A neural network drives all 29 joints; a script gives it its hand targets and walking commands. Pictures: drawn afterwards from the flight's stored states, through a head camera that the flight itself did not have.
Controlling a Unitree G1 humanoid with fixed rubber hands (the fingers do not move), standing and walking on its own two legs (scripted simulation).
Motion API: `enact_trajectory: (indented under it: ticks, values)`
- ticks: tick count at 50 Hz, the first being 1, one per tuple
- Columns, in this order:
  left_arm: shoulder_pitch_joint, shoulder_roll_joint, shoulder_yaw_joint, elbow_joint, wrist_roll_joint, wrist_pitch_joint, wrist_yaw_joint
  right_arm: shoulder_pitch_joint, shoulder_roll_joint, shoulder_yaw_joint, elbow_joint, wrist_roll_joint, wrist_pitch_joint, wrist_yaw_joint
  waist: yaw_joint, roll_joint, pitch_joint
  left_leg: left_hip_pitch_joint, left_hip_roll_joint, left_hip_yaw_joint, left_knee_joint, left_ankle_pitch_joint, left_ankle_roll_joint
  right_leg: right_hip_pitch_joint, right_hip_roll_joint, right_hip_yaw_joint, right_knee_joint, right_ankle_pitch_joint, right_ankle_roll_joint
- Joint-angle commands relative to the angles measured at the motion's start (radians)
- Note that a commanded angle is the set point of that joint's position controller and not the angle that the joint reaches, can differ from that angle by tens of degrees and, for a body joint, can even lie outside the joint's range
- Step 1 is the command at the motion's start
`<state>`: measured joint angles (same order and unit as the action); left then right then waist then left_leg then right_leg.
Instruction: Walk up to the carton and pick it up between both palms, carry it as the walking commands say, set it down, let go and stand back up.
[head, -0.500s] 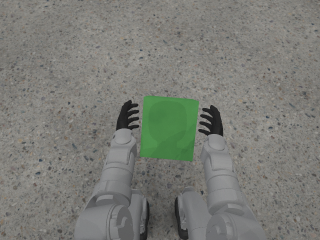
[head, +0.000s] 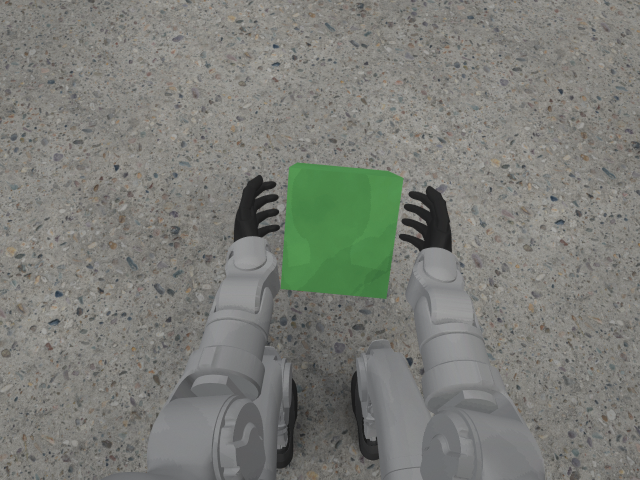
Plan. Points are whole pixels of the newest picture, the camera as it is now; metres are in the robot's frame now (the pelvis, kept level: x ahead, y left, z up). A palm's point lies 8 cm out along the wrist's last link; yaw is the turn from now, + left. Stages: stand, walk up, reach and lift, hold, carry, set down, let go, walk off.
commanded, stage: set down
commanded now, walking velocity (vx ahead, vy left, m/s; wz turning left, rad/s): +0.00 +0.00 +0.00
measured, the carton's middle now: (338, 225) +0.45 -0.04 -0.17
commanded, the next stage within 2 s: none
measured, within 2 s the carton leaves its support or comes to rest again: neither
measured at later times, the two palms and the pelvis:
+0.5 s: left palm (263, 236) +0.43 +0.08 -0.15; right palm (418, 247) +0.40 -0.16 -0.15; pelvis -0.01 +0.00 -0.07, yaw +0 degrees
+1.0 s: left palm (270, 239) +0.45 +0.08 -0.23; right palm (406, 248) +0.43 -0.16 -0.23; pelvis -0.03 +0.00 -0.14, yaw +0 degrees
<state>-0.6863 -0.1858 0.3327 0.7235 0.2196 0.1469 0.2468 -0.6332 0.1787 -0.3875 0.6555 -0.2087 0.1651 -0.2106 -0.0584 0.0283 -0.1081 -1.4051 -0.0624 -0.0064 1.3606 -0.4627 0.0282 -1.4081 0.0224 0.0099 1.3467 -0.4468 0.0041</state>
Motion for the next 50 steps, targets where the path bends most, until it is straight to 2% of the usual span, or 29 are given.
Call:
enact_trajectory:
  ticks: [1,27,50]
  values:
    - [-0.56,-0.922,-0.515,0.016,-0.076,-0.037,-0.253,-0.601,0.872,0.552,0.006,0.083,-0.037,0.266,-0.025,0.009,-0.815,0.398,-0.127,-0.091,-0.116,0.227,-0.04,0.366,0.142,0.044,-0.087,0.242,0.0]
    - [-0.785,-0.89,-0.454,0.054,-0.085,0.002,-0.257,-0.846,0.851,0.505,0.011,0.106,0.003,0.261,-0.023,0.004,-0.921,0.129,-0.154,-0.035,0.13,0.16,-0.039,0.159,0.159,0.015,0.14,0.197,0.016]
    - [-0.971,-0.862,-0.425,0.072,-0.107,0.032,-0.27,-1.042,0.803,0.482,0.022,0.13,0.029,0.277,-0.018,0.003,-0.988,-0.046,-0.154,-0.001,0.316,0.141,-0.041,-0.011,0.159,-0.015,0.325,0.18,0.02]
